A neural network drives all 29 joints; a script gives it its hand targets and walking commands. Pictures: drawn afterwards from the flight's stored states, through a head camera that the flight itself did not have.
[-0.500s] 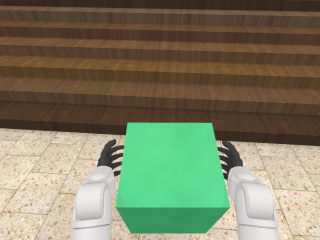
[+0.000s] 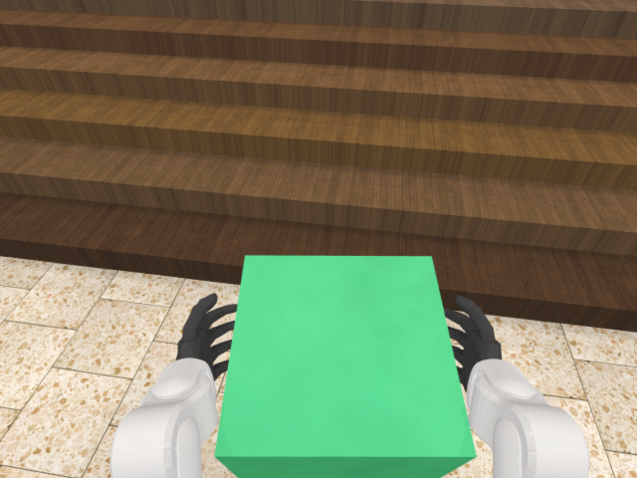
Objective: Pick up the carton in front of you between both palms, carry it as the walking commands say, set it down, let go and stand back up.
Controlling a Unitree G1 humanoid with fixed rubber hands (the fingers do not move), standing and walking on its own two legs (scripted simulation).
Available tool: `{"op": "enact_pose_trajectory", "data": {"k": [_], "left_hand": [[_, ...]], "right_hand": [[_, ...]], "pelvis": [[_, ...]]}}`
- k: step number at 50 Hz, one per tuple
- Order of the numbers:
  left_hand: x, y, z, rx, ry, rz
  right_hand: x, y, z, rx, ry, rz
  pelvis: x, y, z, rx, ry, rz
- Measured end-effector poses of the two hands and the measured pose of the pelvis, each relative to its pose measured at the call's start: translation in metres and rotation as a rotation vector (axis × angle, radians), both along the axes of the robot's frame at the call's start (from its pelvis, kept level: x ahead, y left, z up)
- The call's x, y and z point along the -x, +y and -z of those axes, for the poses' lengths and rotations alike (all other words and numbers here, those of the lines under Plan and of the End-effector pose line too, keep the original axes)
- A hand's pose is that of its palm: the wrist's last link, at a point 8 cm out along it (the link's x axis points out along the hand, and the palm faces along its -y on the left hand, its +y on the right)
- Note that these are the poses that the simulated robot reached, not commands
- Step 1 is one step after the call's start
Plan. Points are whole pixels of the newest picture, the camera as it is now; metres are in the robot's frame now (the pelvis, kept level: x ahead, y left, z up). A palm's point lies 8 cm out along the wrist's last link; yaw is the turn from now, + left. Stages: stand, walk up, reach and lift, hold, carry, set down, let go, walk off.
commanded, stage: carry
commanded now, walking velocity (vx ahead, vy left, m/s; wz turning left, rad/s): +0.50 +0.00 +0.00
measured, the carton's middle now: (336, 383) +0.24 +0.01 +0.03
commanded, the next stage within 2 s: none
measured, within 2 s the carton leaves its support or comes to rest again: neither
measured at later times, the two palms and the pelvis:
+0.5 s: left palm (251, 181) +0.55 +0.16 +0.11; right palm (436, 188) +0.54 -0.14 +0.11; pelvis +0.31 +0.01 +0.01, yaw -2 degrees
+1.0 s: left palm (278, 83) +0.85 +0.15 +0.14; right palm (420, 90) +0.84 -0.15 +0.14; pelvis +0.52 +0.01 +0.00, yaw -2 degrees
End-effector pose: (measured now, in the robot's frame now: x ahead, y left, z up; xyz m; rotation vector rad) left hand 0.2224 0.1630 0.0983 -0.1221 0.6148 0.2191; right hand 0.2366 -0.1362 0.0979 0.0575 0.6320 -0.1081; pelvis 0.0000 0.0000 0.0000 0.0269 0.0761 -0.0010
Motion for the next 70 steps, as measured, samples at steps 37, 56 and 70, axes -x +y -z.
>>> {"op": "enact_pose_trajectory", "data": {"k": [37, 56, 70], "left_hand": [[-0.481, -0.019, -0.034, -0.032, -0.086, 0.054], [-0.670, -0.005, -0.033, 0.004, -0.009, 0.068], [-0.722, 0.000, -0.010, 0.063, 0.031, 0.016]], "right_hand": [[-0.464, -0.020, -0.023, -0.058, -0.085, 0.072], [-0.647, -0.006, -0.030, -0.036, -0.008, 0.103], [-0.701, -0.001, -0.008, -0.091, 0.036, 0.142]], "pelvis": [[-0.431, -0.003, -0.003, 0.044, -0.010, 0.007], [-0.542, 0.016, -0.003, 0.033, 0.026, 0.027], [-0.608, 0.015, -0.035, 0.023, 0.058, 0.012]]}}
